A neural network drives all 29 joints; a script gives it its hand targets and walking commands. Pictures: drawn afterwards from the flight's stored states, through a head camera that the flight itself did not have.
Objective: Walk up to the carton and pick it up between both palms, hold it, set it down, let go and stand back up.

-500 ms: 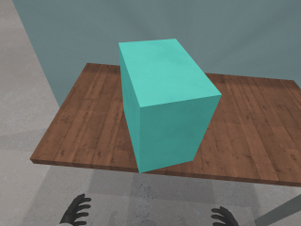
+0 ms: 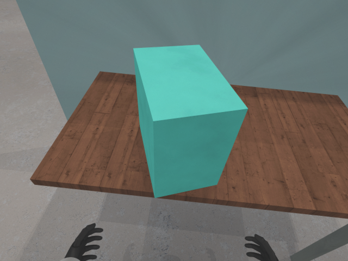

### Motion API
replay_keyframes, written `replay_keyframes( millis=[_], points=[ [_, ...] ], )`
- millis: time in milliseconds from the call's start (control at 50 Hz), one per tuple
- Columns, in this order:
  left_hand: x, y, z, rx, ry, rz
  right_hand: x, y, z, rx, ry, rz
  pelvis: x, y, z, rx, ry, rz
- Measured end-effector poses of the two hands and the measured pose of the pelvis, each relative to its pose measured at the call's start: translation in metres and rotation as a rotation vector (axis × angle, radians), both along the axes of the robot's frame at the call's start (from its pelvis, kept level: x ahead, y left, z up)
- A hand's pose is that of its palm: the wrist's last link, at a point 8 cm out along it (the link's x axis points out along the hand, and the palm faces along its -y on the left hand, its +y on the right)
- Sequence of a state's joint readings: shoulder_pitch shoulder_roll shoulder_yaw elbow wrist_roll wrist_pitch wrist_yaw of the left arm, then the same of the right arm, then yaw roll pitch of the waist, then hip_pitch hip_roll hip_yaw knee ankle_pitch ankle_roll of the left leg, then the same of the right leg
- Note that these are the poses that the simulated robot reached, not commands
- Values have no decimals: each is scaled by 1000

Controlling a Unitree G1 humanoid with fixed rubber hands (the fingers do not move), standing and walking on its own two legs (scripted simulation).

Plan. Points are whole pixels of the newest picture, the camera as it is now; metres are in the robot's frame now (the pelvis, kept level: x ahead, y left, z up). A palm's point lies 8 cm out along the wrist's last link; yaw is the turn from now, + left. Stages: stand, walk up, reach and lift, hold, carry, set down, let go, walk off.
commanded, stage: let go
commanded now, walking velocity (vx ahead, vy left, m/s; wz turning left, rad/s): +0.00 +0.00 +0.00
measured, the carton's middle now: (177, 120) +0.49 +0.02 +0.07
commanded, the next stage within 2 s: stand in 0.06 s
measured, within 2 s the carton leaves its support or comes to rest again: neither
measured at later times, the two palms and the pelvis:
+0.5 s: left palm out of the picture +0.05 +0.25 -0.15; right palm out of the picture +0.05 -0.22 -0.12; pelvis +0.00 +0.02 -0.01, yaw +2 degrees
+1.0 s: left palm out of the picture -0.05 +0.24 -0.16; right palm out of the picture -0.02 -0.18 -0.14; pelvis -0.01 +0.03 +0.00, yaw +3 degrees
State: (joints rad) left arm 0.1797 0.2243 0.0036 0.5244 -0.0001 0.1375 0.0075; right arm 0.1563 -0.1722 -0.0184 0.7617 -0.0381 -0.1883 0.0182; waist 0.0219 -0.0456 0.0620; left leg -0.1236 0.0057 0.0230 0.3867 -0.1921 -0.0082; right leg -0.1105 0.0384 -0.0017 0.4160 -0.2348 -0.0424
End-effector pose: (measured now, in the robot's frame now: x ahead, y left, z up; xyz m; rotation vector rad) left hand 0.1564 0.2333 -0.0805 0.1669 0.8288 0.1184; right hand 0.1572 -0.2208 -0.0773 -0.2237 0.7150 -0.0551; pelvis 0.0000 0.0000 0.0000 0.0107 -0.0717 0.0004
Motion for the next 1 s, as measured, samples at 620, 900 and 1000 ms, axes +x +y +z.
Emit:
replay_keyframes(
  millis=[620,900,1000],
  points=[
    [-132,20,-74,-70,371,131,-132,14,-47,-24,480,-191,1,23,-5,-38,56,46],
    [-191,11,-77,-94,516,177,-170,38,-59,27,584,-204,-9,31,-2,-30,50,50],
    [-207,3,-79,-110,560,184,-182,43,-62,34,619,-205,-11,31,-2,-28,47,51]
  ],
)
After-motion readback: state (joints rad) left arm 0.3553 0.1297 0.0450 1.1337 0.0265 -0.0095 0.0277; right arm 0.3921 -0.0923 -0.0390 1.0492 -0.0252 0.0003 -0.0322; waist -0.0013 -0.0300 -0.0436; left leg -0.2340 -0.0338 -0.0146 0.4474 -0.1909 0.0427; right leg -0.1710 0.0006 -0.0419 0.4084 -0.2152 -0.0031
